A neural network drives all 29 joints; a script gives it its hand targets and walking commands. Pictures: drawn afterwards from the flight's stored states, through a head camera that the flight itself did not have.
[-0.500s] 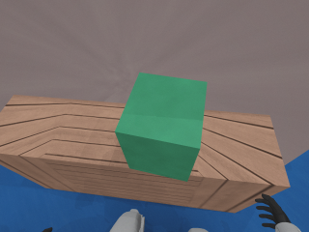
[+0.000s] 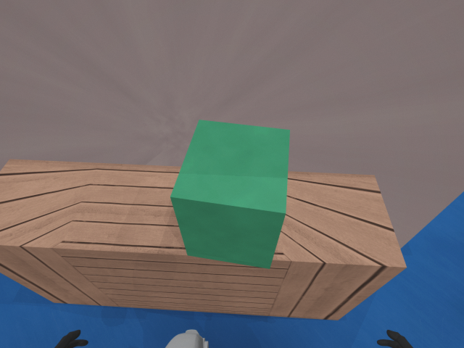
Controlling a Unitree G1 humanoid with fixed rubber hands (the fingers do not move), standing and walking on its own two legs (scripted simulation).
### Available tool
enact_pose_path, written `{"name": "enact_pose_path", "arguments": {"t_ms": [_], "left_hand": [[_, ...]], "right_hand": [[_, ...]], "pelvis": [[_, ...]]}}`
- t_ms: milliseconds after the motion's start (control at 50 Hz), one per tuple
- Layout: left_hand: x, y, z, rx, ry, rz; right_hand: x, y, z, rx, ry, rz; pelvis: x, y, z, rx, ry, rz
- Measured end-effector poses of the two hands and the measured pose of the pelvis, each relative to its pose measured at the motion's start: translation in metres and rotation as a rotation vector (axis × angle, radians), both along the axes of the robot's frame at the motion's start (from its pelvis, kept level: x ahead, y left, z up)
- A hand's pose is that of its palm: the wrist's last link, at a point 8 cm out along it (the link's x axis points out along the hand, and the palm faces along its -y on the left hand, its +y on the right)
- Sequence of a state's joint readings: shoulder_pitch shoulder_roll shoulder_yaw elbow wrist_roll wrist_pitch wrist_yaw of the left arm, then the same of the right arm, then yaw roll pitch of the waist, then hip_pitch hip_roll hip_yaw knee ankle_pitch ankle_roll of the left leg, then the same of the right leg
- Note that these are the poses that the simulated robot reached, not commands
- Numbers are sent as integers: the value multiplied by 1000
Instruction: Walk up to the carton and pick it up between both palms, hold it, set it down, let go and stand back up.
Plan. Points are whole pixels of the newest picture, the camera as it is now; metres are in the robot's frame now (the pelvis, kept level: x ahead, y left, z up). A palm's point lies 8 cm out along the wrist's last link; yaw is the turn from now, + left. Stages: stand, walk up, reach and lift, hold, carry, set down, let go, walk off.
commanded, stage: walk up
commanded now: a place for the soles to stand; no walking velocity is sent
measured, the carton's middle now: (235, 196) +0.45 +0.01 -0.06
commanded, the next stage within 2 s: none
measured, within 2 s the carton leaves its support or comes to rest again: neither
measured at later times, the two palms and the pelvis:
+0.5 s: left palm out of the picture +0.04 +0.31 -0.09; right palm out of the picture +0.07 -0.30 -0.09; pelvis -0.02 +0.00 +0.03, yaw +0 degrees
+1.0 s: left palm out of the picture +0.07 +0.28 -0.09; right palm out of the picture +0.11 -0.30 -0.08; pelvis +0.00 -0.01 +0.04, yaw +0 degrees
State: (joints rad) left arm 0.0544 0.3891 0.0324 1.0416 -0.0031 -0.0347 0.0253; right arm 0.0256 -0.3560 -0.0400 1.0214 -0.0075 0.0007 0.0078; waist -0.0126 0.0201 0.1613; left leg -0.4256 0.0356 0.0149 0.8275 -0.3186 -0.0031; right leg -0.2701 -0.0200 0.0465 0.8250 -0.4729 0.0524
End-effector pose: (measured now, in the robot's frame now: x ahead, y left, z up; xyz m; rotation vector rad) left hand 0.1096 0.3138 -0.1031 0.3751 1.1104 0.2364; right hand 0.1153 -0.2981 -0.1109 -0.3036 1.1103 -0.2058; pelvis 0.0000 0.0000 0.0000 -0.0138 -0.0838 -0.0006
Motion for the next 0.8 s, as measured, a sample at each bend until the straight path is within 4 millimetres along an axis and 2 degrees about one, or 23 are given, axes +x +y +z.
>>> {"name": "enact_pose_path", "arguments": {"t_ms": [220, 400, 540, 800], "left_hand": [[-46, -7, 6, -36, 69, 12], [-68, -4, 14, -38, 101, 36], [-68, -4, 18, -40, 110, 34], [-48, -14, 19, -61, 100, 18]], "right_hand": [[-33, -7, 17, -2, 28, -21], [-49, -5, 22, 14, 74, -19], [-48, -1, 24, 25, 82, -17], [-29, 3, 29, 31, 72, -2]], "pelvis": [[-18, 1, 15, 7, 1, 3], [-21, 0, 25, 0, 16, 5], [-20, 0, 29, 0, 26, 6], [-9, -2, 34, 5, 36, 3]]}}
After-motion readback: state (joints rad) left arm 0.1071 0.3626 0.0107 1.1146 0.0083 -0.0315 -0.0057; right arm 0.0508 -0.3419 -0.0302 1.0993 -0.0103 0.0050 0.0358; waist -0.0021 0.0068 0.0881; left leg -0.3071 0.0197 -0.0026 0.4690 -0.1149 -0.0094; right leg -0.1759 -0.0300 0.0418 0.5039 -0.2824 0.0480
